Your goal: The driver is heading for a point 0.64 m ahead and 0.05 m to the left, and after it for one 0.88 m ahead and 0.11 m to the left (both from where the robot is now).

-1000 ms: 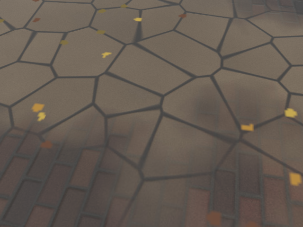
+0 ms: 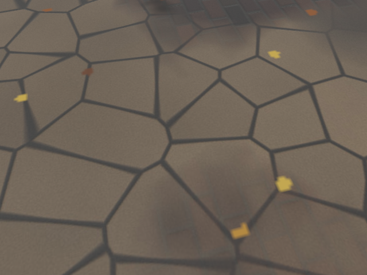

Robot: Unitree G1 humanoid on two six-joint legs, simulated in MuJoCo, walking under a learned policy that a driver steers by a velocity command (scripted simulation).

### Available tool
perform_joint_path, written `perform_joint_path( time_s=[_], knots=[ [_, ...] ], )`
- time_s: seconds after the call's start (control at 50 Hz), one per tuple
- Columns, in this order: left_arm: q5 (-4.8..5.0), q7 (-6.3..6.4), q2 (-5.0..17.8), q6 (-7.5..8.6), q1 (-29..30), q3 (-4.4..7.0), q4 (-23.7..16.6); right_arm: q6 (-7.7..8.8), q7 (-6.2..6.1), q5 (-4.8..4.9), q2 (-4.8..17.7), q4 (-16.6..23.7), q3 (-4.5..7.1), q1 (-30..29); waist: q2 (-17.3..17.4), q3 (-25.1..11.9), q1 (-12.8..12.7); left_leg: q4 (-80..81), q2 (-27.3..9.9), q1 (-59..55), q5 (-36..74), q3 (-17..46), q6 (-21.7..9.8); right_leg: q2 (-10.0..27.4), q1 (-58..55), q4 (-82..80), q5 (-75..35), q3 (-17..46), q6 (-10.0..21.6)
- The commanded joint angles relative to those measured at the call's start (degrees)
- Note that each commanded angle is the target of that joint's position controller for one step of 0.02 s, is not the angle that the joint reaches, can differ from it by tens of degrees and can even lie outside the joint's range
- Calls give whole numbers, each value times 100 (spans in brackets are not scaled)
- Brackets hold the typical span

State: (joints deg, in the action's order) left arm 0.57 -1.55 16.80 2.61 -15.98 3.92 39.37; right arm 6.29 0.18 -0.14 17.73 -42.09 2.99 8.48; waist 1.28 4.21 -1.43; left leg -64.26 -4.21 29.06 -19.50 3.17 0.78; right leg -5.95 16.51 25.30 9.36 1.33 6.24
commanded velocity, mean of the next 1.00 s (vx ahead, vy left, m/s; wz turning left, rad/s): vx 0.22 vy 0.00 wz -0.21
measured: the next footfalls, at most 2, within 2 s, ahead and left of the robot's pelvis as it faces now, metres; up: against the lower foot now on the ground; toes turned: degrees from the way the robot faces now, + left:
left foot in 0.30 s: +0.37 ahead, +0.13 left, +0.00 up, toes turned -11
right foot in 0.70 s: +0.21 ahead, -0.09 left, +0.00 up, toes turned -9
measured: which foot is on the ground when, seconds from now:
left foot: up 0.00-0.28, down 0.30-0.70, up 0.72-1.00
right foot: down 0.00-0.30, up 0.32-0.68, down 0.70-1.00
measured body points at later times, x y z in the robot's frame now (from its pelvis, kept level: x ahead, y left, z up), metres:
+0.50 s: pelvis +0.21 +0.05 -0.01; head +0.26 +0.05 +0.44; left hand +0.37 +0.31 -0.12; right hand +0.33 -0.23 -0.11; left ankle +0.33 +0.14 -0.74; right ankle +0.15 -0.09 -0.67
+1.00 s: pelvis +0.25 +0.02 +0.02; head +0.24 -0.01 +0.47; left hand +0.28 +0.29 -0.10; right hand +0.35 -0.28 -0.10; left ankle +0.38 +0.17 -0.68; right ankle +0.17 -0.08 -0.74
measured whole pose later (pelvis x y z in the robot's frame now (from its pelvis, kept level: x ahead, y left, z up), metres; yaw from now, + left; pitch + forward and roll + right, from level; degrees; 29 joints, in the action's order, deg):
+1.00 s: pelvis +0.25 +0.02 +0.02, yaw -10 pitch +1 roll +2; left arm 0.2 1.9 13.8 3.3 -26.0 2.3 50.4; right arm 2.2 0.6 1.0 18.0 -49.6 5.0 8.2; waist 1.2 -2.5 -3.3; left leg -42.0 -2.5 31.2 -4.2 0.4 2.2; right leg 1.8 1.5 12.7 12.4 2.0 1.1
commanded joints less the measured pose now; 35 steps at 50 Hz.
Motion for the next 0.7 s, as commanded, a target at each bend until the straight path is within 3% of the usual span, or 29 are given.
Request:
perform_joint_path(
  time_s=[0.02,0.1,0.16,0.2,0.24,0.28,0.3,0.32,0.34,0.36,0.38,0.4,0.44,0.48,0.52,0.56,0.6,0.62,0.66,0.68,0.7],
  knots=[
    [10,115,870,141,122,226,-435,-40,-22,-93,512,329,147,156,-247,-625,205,647,-147,558,485,68,208,1503,-670,-1240,-1601,1760,1136],
    [54,241,974,70,-151,254,-297,-55,8,-61,277,549,39,-693,-472,-374,-99,2381,141,351,1971,1,383,1098,-308,-1215,-1001,1341,778],
    [64,260,967,43,-407,247,-148,9,94,21,271,637,12,-1100,-582,-334,-309,3137,299,-34,2642,-37,343,1169,-317,-1153,-520,1425,630],
    [57,289,885,-17,-554,226,-10,65,138,-47,373,693,54,-1210,-629,-267,-344,3505,408,-33,2649,-30,199,1205,-684,-654,-1364,1485,493],
    [12,343,805,-92,-593,203,48,133,171,-110,475,656,115,-1040,-742,-451,-272,3751,535,-213,2473,-28,4,1240,-1143,-55,-2156,1636,304],
    [7,359,744,-125,-276,176,-31,197,154,-168,547,484,178,-390,-804,-751,147,4231,530,-1062,3006,-190,-242,1009,-1189,766,-2836,1582,26],
    [-70,349,540,-103,-224,104,-182,233,124,-251,826,451,228,81,-483,-1371,324,3953,-132,-2299,4981,266,-530,674,-726,1725,-2141,1445,-237],
    [-69,340,265,-73,-950,-1,-132,167,88,-381,1076,427,244,478,815,-2206,206,3390,-1663,-4233,7790,1748,-1607,-10,777,3721,1202,1099,-714],
    [-15,296,532,-80,-1456,-5,-14,57,137,-216,653,289,152,748,1333,-3067,192,3394,-2288,-4765,8050,2744,-2163,-101,1232,4657,3390,1200,-917],
    [65,289,967,-163,-1178,110,47,-41,166,-61,542,369,114,495,724,-2710,284,3503,-2066,-4338,7185,2467,-2008,160,1464,5119,3196,1363,-1040],
    [87,327,1047,-278,-674,143,-11,-143,151,-24,457,428,87,156,377,-2192,292,3641,-1732,-3805,6250,1978,-1750,298,1620,5189,2929,1138,-1121],
    [70,378,986,-426,-406,149,-3,-237,133,-16,327,431,17,-190,207,-1548,223,3878,-1448,-2941,5563,1580,-1611,383,1623,4921,2766,997,-1169],
    [34,439,719,-660,-519,116,55,-398,103,-78,454,383,23,-596,486,-1008,-73,4371,-993,-1546,4362,1044,-1413,450,822,4221,2319,618,-1230],
    [-13,469,491,-678,-638,59,101,-492,44,-108,552,317,66,-717,772,-1017,-131,4497,-829,-1262,4553,694,-1437,395,447,3734,2060,282,-1274],
    [-59,491,449,-657,-564,38,120,-554,-39,-60,597,207,92,-638,771,-1267,-62,4434,-934,-1550,4815,683,-1494,466,379,3368,1781,225,-1262],
    [-72,491,454,-661,-400,27,129,-627,-116,-41,624,102,109,-594,755,-1364,34,4453,-1034,-1678,4346,769,-1509,567,318,3074,1575,213,-1200],
    [-53,437,446,-654,-340,14,170,-687,-134,-29,580,32,94,-587,746,-1433,105,4840,-951,-1435,1327,845,-1373,737,-55,2416,1387,149,-1040],
    [-71,391,407,-638,-380,5,203,-706,-117,-10,599,-17,95,-638,984,-1302,65,5049,-852,-1147,-6,881,-1246,700,-335,1912,1332,17,-948],
    [-127,291,361,-581,-758,16,437,-747,-104,70,662,-136,116,-595,1076,-1003,-152,5189,-651,-427,-1529,726,-912,426,-1205,877,839,-459,-702],
    [-157,269,348,-553,-846,15,511,-742,-110,82,585,-187,103,-495,884,-815,-205,5047,-480,-154,-1973,607,-662,348,-1376,627,1111,-544,-540],
    [-190,279,470,-507,-1003,17,519,-722,-97,72,333,-149,37,-532,140,-584,-275,4093,-150,166,-1991,298,-350,902,-1332,-246,2058,320,-231]
  ],
)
